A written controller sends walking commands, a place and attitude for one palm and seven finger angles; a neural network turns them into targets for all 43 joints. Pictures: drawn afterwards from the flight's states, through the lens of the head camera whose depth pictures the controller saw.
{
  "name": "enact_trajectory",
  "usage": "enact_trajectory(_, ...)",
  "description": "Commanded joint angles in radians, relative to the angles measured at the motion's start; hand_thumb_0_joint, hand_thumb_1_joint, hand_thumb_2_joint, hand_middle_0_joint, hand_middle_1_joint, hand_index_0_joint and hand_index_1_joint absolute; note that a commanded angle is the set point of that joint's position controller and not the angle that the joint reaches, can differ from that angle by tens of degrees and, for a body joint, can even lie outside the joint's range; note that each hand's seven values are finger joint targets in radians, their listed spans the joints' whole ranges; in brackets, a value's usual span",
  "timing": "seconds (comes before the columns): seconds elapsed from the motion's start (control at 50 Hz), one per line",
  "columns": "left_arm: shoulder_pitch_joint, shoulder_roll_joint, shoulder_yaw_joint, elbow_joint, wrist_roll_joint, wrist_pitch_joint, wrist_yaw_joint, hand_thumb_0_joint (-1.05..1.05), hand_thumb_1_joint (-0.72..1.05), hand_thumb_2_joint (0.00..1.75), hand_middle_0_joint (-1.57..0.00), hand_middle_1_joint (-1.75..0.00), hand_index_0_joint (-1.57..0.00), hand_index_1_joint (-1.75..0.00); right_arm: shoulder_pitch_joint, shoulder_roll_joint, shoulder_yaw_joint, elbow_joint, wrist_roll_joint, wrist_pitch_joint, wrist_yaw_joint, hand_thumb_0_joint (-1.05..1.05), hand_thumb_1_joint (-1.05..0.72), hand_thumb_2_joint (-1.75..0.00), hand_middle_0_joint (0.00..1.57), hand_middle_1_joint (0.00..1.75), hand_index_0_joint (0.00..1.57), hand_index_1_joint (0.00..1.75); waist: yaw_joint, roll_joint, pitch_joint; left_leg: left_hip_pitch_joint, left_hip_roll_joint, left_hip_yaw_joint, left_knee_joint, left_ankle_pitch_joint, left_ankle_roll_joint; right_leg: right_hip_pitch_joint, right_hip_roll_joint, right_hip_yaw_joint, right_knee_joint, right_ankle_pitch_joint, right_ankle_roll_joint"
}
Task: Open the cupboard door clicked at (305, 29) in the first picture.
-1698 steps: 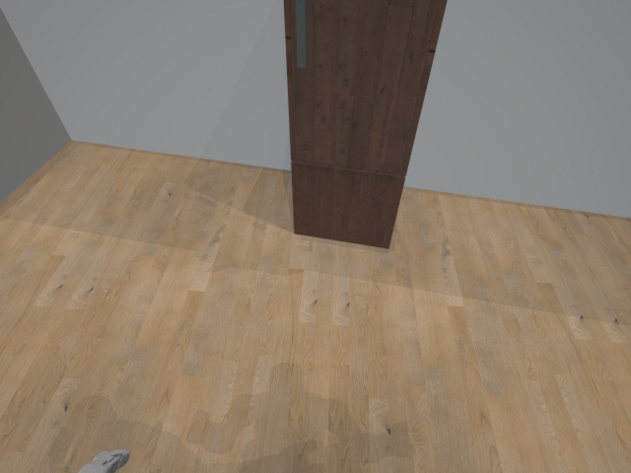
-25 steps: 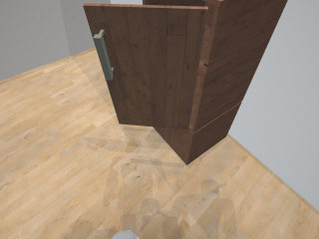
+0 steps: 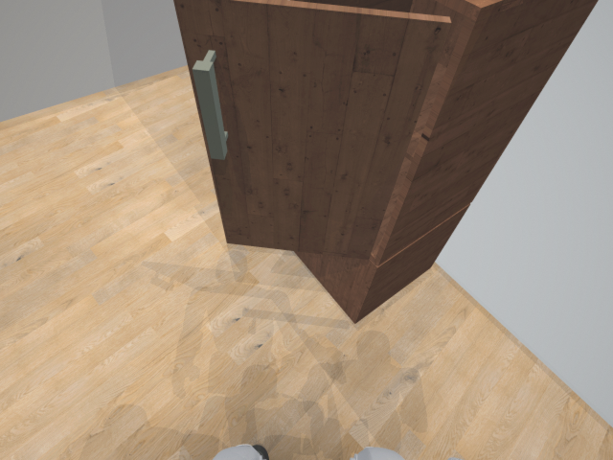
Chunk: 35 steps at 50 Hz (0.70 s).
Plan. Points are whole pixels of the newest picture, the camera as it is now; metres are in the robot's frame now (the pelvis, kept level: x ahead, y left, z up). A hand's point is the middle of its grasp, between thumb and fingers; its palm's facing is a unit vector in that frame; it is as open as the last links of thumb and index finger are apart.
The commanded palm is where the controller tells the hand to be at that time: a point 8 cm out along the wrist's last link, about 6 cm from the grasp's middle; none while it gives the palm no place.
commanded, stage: come to a stop and stand still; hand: left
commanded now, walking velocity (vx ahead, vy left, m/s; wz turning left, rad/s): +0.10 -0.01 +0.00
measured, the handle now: (215, 107) +0.60 +0.21 +0.09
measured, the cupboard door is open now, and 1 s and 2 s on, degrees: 47 47 47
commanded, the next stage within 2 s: look again from close up in 1.94 s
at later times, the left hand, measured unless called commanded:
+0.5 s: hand out of the picture +0.00 +0.17 -0.18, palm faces +0.08 -0.98 -0.20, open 7.3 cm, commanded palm none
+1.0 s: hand out of the picture +0.04 +0.19 -0.16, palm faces +0.00 -0.96 -0.28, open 7.4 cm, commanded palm none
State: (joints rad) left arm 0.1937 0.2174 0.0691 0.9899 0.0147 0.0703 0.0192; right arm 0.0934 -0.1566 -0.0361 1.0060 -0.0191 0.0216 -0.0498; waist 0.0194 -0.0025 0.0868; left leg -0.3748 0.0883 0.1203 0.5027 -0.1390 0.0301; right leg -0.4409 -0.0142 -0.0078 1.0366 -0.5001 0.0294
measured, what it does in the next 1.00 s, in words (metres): steps on the spot: right foot, then left foot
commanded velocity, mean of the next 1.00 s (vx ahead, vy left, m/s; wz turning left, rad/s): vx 0.02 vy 0.05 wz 0.00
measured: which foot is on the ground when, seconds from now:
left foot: down 0.00-0.12, up 0.14-0.42, down 0.44-1.00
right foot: up 0.00-0.10, down 0.12-1.00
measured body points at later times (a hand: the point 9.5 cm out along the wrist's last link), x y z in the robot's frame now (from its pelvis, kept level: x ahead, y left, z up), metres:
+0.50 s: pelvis -0.01 -0.01 +0.00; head +0.02 +0.00 +0.45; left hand -0.01 +0.22 -0.16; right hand +0.01 -0.26 -0.15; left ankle -0.03 +0.08 -0.74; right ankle -0.02 -0.17 -0.74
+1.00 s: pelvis +0.01 -0.01 +0.00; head +0.03 -0.03 +0.45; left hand +0.04 +0.24 -0.14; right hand +0.06 -0.24 -0.16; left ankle -0.03 +0.08 -0.74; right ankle -0.02 -0.16 -0.74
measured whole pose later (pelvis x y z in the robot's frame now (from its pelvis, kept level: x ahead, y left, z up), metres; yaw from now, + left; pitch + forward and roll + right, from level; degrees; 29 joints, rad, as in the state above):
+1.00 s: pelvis +0.01 -0.01 +0.00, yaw +0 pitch +0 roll +1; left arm 0.22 0.19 -0.01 1.06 0.02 0.00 0.04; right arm 0.22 -0.20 0.00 1.03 -0.01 -0.02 -0.03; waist 0.01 0.03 0.03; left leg -0.17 -0.04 0.09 0.48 -0.32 0.05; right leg -0.21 -0.07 0.03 0.54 -0.34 0.05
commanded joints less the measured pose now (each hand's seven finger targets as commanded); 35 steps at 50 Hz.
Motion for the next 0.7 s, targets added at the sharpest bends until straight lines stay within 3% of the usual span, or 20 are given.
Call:
enact_trajectory(0.0, 0.128, 0.023, 0.01, -0.04, 0.007, -0.008, -0.011, 0.0, 0.9, 0.9, -0.2, -0.3, -0.2, -0.3, 0.061, -0.224, -0.062, -0.04, -0.017, -0.002, 0.006, 0.0, -0.9, -0.9, 0.2, 0.3, 0.2, 0.3, -0.019, 0.208, -0.153, 0.047, 0.239, -0.236, -0.241, -0.133, 0.11, 0.14, -0.02, -0.038, -0.228, 0.029, -0.019)
enact_trajectory(0.06, 0.248, 0.031, 0.011, 0.004, 0.005, -0.021, -0.01, 0.0, 0.9, 0.9, -0.2, -0.3, -0.2, -0.3, 0.056, -0.217, -0.069, -0.042, -0.016, 0.012, 0.02, 0.0, -0.9, -0.9, 0.2, 0.3, 0.2, 0.3, 0.032, 0.12, -0.129, -0.115, 0.143, -0.182, -0.217, -0.386, 0.035, 0.393, 0.006, -0.09, -0.522, 0.163, -0.041)
enact_trajectory(0.08, 0.277, 0.072, 0.015, 0.01, 0.017, -0.03, -0.002, 0.0, 0.9, 0.9, -0.2, -0.3, -0.2, -0.3, 0.063, -0.16, -0.06, -0.048, -0.006, 0.018, 0.027, 0.0, -0.9, -0.9, 0.2, 0.3, 0.2, 0.3, 0.044, -0.04, -0.099, -0.178, 0.041, -0.112, -0.068, -0.434, -0.011, 0.394, -0.084, 0.038, -0.707, 0.052, -0.067)
enact_trajectory(0.1, 0.212, 0.154, 0.018, -0.014, 0.026, -0.045, 0.007, 0.0, 0.9, 0.9, -0.2, -0.3, -0.2, -0.3, 0.065, -0.072, -0.04, -0.07, 0.008, 0.025, 0.039, 0.0, -0.9, -0.9, 0.2, 0.3, 0.2, 0.3, 0.024, -0.328, -0.049, -0.205, -0.073, -0.035, 0.155, -0.386, -0.072, 0.244, -0.312, 0.356, -0.922, -0.257, -0.141)
enact_trajectory(0.12, 0.103, 0.169, 0.006, -0.06, 0.017, -0.051, 0.014, 0.0, 0.9, 0.9, -0.2, -0.3, -0.2, -0.3, 0.025, -0.103, -0.039, -0.09, 0.002, 0.029, 0.05, 0.0, -0.9, -0.9, 0.2, 0.3, 0.2, 0.3, 0.024, -0.278, 0.016, -0.12, -0.045, -0.11, 0.271, -0.362, -0.055, 0.034, -0.379, 0.388, -0.992, -0.328, -0.171)
enact_trajectory(0.14, 0.017, 0.175, 0.002, -0.081, 0.017, -0.052, 0.008, 0.0, 0.9, 0.9, -0.2, -0.3, -0.2, -0.3, 0.06, -0.091, -0.037, -0.086, 0.0, 0.027, 0.06, 0.0, -0.9, -0.9, 0.2, 0.3, 0.2, 0.3, -0.022, -0.194, 0.009, -0.063, -0.059, -0.113, 0.323, -0.313, -0.048, -0.025, -0.354, 0.332, -0.971, -0.247, -0.183)
enact_trajectory(0.18, -0.021, 0.132, -0.005, -0.073, 0.008, -0.077, 0.009, 0.0, 0.9, 0.9, -0.2, -0.3, -0.2, -0.3, 0.132, -0.099, -0.043, -0.025, -0.008, 0.029, 0.061, 0.0, -0.9, -0.9, 0.2, 0.3, 0.2, 0.3, -0.046, -0.21, 0.012, -0.073, -0.059, -0.115, 0.385, -0.206, -0.054, 0.057, -0.251, 0.224, -0.902, -0.027, -0.137)
enact_trajectory(0.22, 0.0, 0.124, -0.006, -0.057, 0.005, -0.085, 0.007, 0.0, 0.9, 0.9, -0.2, -0.3, -0.2, -0.3, 0.169, -0.11, -0.043, -0.011, 0.0, 0.02, 0.063, 0.0, -0.9, -0.9, 0.2, 0.3, 0.2, 0.3, -0.039, -0.185, 0.019, -0.073, -0.059, -0.103, 0.358, -0.187, -0.063, 0.121, -0.251, 0.17, -0.873, 0.107, -0.137)
enact_trajectory(0.3, 0.1, 0.16, 0.011, -0.019, 0.012, -0.091, 0.01, 0.0, 0.9, 0.9, -0.2, -0.3, -0.2, -0.3, 0.154, -0.111, -0.036, -0.025, 0.005, 0.0, 0.056, 0.0, -0.9, -0.9, 0.2, 0.3, 0.2, 0.3, 0.019, -0.151, -0.047, -0.073, -0.072, -0.087, 0.199, -0.271, -0.071, 0.327, -0.31, 0.197, -0.774, 0.4, -0.186)
enact_trajectory(0.34, 0.118, 0.154, 0.015, 0.005, 0.011, -0.089, 0.013, 0.0, 0.9, 0.9, -0.2, -0.3, -0.2, -0.3, 0.167, -0.092, -0.028, -0.02, 0.008, -0.009, 0.046, 0.0, -0.9, -0.9, 0.2, 0.3, 0.2, 0.3, 0.018, -0.158, -0.075, -0.005, -0.081, -0.075, 0.024, -0.254, -0.07, 0.377, -0.3, 0.17, -0.691, 0.584, -0.18)
enact_trajectory(0.36, 0.11, 0.151, 0.012, 0.017, 0.005, -0.088, 0.012, 0.0, 0.9, 0.9, -0.2, -0.3, -0.2, -0.3, 0.197, -0.086, -0.021, -0.006, 0.01, -0.015, 0.041, 0.0, -0.9, -0.9, 0.2, 0.3, 0.2, 0.3, 0.003, -0.143, -0.098, 0.082, -0.09, -0.07, -0.084, -0.156, -0.068, 0.355, -0.276, 0.143, -0.643, 0.628, -0.153)
enact_trajectory(0.38, 0.106, 0.131, 0.006, 0.021, -0.003, -0.085, 0.011, 0.0, 0.9, 0.9, -0.2, -0.3, -0.2, -0.3, 0.22, -0.093, -0.017, 0.006, 0.01, -0.024, 0.037, 0.0, -0.9, -0.9, 0.2, 0.3, 0.2, 0.3, -0.003, -0.109, -0.118, 0.173, -0.074, -0.099, -0.151, -0.025, -0.055, 0.313, -0.226, 0.104, -0.588, 0.619, -0.116)
enact_trajectory(0.42, 0.121, 0.055, -0.014, 0.023, -0.009, -0.077, 0.006, 0.0, 0.9, 0.9, -0.2, -0.3, -0.2, -0.3, 0.221, -0.154, -0.024, 0.01, 0.007, -0.038, 0.021, 0.0, -0.9, -0.9, 0.2, 0.3, 0.2, 0.3, 0.012, 0.079, -0.185, 0.286, 0.091, -0.236, -0.11, 0.281, 0.02, 0.216, -0.111, -0.005, -0.527, 0.395, -0.038)
enact_trajectory(0.44, 0.147, 0.048, -0.035, 0.057, 0.0, -0.095, 0.061, 0.0, 0.9, 0.9, -0.2, -0.3, -0.2, -0.3, 0.175, -0.174, -0.017, -0.064, 0.014, -0.041, 0.031, 0.0, -0.9, -0.9, 0.2, 0.3, 0.2, 0.3, -0.008, 0.147, -0.076, 0.146, 0.075, -0.129, 0.055, 0.298, -0.014, 0.218, -0.124, 0.019, -0.57, 0.402, -0.067)
enact_trajectory(0.46, 0.127, 0.111, -0.025, 0.0, 0.007, -0.098, 0.048, 0.0, 0.9, 0.9, -0.2, -0.3, -0.2, -0.3, 0.213, -0.119, -0.001, -0.079, -0.002, -0.031, 0.04, 0.0, -0.9, -0.9, 0.2, 0.3, 0.2, 0.3, -0.014, 0.122, -0.092, 0.095, 0.004, -0.132, 0.036, -0.022, -0.017, 0.197, -0.154, 0.077, -0.596, 0.222, -0.088)
enact_trajectory(0.48, 0.089, 0.113, -0.027, 0.004, 0.011, -0.083, 0.038, 0.0, 0.9, 0.9, -0.2, -0.3, -0.2, -0.3, 0.209, -0.106, 0.004, -0.075, -0.004, -0.036, 0.038, 0.0, -0.9, -0.9, 0.2, 0.3, 0.2, 0.3, -0.029, 0.222, -0.005, 0.057, 0.002, -0.183, -0.056, -0.09, -0.014, 0.129, -0.133, 0.043, -0.539, 0.113, -0.094)
enact_trajectory(0.52, 0.113, 0.072, -0.041, 0.006, 0.014, -0.073, 0.028, 0.0, 0.9, 0.9, -0.2, -0.3, -0.2, -0.3, 0.252, -0.143, 0.007, -0.086, -0.006, -0.045, 0.036, 0.0, -0.9, -0.9, 0.2, 0.3, 0.2, 0.3, -0.018, 0.317, -0.047, 0.052, 0.07, -0.29, -0.167, 0.048, 0.023, 0.17, -0.025, -0.061, -0.409, 0.08, -0.062)
enact_trajectory(0.58, 0.134, 0.044, -0.056, 0.031, 0.003, -0.083, 0.026, 0.0, 0.9, 0.9, -0.2, -0.3, -0.2, -0.3, 0.24, -0.153, 0.009, -0.091, 0.001, -0.053, 0.019, 0.0, -0.9, -0.9, 0.2, 0.3, 0.2, 0.3, -0.004, 0.138, -0.152, 0.227, 0.087, -0.254, -0.078, 0.368, 0.065, 0.164, -0.028, -0.033, -0.441, 0.151, -0.053)
enact_trajectory(0.64, 0.115, 0.056, -0.059, 0.041, -0.001, -0.092, 0.021, 0.0, 0.9, 0.9, -0.2, -0.3, -0.2, -0.3, 0.224, -0.143, 0.011, -0.088, 0.005, -0.059, 0.014, 0.0, -0.9, -0.9, 0.2, 0.3, 0.2, 0.3, -0.014, 0.004, -0.144, 0.234, 0.037, -0.198, -0.058, 0.331, 0.036, 0.208, -0.068, 0.034, -0.503, 0.389, -0.061)
enact_trajectory(0.68, 0.1, 0.064, -0.06, 0.043, -0.001, -0.085, 0.023, 0.0, 0.9, 0.9, -0.2, -0.3, -0.2, -0.3, 0.224, -0.157, 0.009, -0.074, 0.003, -0.057, 0.015, 0.0, -0.9, -0.9, 0.2, 0.3, 0.2, 0.3, -0.02, -0.046, -0.079, 0.206, 0.031, -0.201, -0.091, 0.244, 0.027, 0.192, -0.068, 0.037, -0.502, 0.369, -0.054)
